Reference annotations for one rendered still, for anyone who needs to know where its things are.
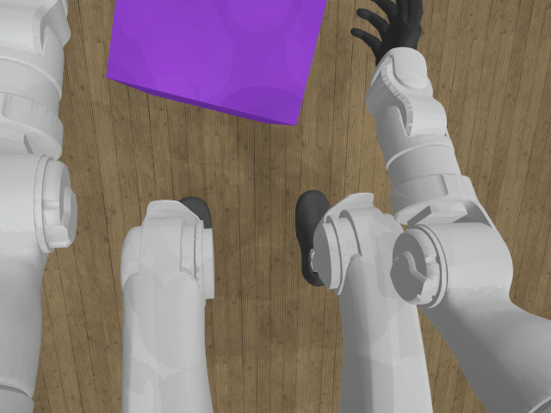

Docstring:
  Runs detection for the robot right thigh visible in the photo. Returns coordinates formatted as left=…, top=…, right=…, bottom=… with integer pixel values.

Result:
left=318, top=207, right=433, bottom=413

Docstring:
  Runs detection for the robot left forearm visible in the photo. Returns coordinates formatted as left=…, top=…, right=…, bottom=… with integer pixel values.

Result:
left=0, top=0, right=71, bottom=161

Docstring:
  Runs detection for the robot left shin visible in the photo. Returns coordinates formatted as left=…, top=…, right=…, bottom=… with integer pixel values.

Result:
left=121, top=200, right=200, bottom=293

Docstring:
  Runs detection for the right robot hand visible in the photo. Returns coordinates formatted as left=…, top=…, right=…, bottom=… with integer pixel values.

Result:
left=350, top=0, right=424, bottom=67

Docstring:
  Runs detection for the robot right forearm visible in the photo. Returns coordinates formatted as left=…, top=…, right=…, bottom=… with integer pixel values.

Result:
left=365, top=47, right=513, bottom=277

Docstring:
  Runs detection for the carton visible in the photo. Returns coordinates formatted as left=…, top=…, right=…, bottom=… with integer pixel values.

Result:
left=106, top=0, right=327, bottom=126

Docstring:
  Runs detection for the robot left upper arm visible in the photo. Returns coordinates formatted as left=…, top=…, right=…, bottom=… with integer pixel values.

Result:
left=0, top=152, right=77, bottom=413

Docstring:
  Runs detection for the robot right upper arm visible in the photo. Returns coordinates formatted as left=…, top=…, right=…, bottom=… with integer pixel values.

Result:
left=390, top=222, right=551, bottom=413

